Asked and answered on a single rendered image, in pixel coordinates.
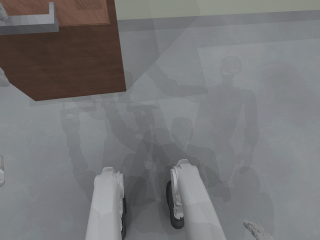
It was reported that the left robot hand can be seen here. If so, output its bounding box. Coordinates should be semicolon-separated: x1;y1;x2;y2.
0;3;10;87

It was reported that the robot right thigh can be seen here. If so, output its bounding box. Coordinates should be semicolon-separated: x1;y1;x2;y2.
170;163;226;240

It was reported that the cabinet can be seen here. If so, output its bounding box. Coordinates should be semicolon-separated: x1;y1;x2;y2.
0;0;127;101

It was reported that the right robot hand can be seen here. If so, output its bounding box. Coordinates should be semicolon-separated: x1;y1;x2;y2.
243;219;273;240

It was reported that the handle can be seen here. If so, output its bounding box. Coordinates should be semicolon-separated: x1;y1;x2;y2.
0;2;59;35

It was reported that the right robot foot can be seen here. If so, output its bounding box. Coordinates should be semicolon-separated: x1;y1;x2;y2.
166;180;185;229

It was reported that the drawer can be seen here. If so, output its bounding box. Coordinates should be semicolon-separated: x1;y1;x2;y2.
0;0;109;26

